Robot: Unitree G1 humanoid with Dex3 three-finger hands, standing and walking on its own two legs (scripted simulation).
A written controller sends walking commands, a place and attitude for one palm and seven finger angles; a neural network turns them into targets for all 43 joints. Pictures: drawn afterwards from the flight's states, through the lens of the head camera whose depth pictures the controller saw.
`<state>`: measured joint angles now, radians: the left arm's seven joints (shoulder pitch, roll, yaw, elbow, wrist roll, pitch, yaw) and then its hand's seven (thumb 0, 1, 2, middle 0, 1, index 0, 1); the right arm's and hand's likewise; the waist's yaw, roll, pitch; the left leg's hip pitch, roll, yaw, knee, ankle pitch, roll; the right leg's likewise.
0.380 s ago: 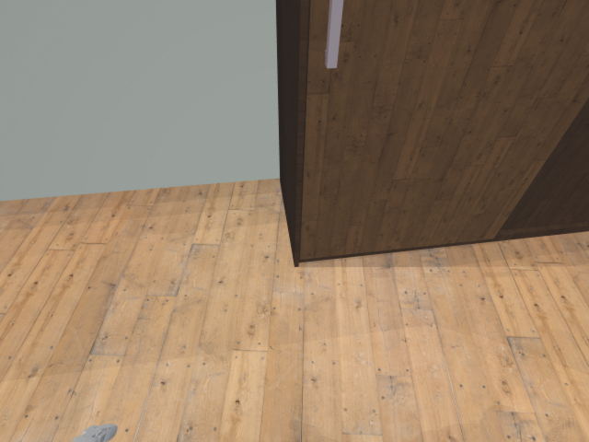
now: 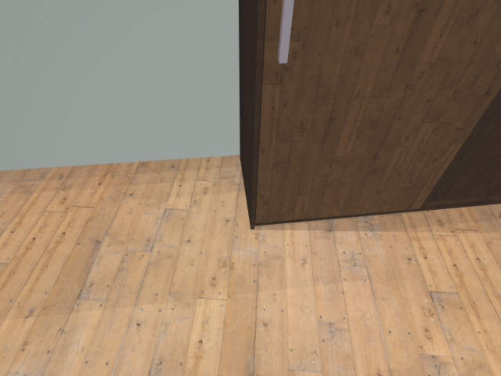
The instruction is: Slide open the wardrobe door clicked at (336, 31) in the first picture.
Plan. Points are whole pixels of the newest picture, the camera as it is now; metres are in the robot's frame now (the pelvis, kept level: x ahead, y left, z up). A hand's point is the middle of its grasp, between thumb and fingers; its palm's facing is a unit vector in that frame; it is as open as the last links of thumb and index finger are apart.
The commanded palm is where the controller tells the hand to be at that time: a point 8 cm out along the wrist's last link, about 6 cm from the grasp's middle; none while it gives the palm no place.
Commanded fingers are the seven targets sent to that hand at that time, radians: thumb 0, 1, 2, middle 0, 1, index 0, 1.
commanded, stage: stand and wait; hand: left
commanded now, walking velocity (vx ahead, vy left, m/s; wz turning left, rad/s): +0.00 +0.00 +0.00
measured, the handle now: (284, 21) +0.91 -0.03 +0.20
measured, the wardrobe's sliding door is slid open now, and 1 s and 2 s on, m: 0.00 0.00 0.00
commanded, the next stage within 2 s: look at it before walking up in 0.52 s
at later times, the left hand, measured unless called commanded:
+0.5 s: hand out of the picture +0.06 +0.24 -0.15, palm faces -0.03 -0.94 -0.34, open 7.4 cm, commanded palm none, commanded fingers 0.00 0.90 0.90 -0.20 -0.30 -0.20 -0.30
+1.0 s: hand out of the picture +0.07 +0.24 -0.15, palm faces -0.03 -0.94 -0.34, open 7.4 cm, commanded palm none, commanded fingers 0.00 0.90 0.90 -0.20 -0.30 -0.20 -0.30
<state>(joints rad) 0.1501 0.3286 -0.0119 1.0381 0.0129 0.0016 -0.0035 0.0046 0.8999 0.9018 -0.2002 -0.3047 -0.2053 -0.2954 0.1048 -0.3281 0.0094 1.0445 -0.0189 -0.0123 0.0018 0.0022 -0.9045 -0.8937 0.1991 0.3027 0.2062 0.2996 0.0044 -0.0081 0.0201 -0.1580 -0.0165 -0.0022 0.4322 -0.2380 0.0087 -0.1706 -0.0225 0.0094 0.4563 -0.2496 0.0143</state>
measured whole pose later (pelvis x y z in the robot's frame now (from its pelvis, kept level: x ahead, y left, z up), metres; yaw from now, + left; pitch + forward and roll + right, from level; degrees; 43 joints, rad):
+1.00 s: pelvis -0.01 -0.01 +0.00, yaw +0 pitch -2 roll +0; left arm 0.14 0.34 -0.01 1.09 0.01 -0.01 0.00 0.00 0.90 0.90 -0.20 -0.30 -0.20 -0.30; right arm 0.12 -0.34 0.01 1.11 -0.01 -0.02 0.00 0.00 -0.91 -0.89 0.20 0.30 0.21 0.30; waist 0.00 0.00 0.04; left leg -0.14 0.00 -0.01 0.37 -0.19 -0.01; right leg -0.16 -0.01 0.00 0.39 -0.21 0.00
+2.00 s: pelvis -0.04 -0.01 +0.00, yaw -19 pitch +2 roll +2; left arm 0.26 0.22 0.06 0.91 0.03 0.05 0.00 0.00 0.90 0.90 -0.20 -0.30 -0.21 -0.30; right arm 0.13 -0.23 -0.05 0.91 -0.01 0.03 -0.02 0.00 -0.91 -0.89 0.20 0.30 0.20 0.30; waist 0.04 -0.03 0.05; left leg -0.33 -0.01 -0.01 0.74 -0.42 -0.03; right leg -0.38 0.10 0.20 0.48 -0.12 -0.02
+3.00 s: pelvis +0.09 -0.07 +0.00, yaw -55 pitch +0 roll -2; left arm 0.26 0.25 0.10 0.98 0.04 0.02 -0.05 0.01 0.91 0.90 -0.19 -0.30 -0.20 -0.29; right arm 0.34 -0.14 -0.01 0.98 -0.03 -0.08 -0.02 0.00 -0.91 -0.89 0.20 0.30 0.20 0.30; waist 0.00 -0.05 0.02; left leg -0.17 0.10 0.24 0.45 -0.27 0.02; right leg -0.54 -0.05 -0.04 1.21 -0.25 0.01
